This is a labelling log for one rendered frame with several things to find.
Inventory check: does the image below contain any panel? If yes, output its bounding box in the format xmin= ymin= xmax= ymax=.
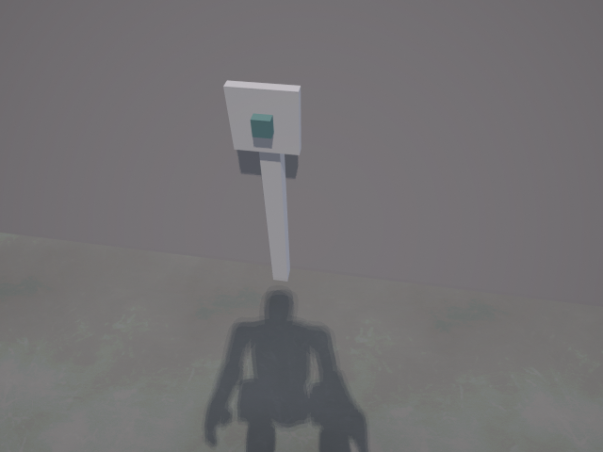
xmin=223 ymin=80 xmax=302 ymax=282

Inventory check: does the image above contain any button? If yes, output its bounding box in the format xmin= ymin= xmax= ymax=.
xmin=251 ymin=113 xmax=274 ymax=138

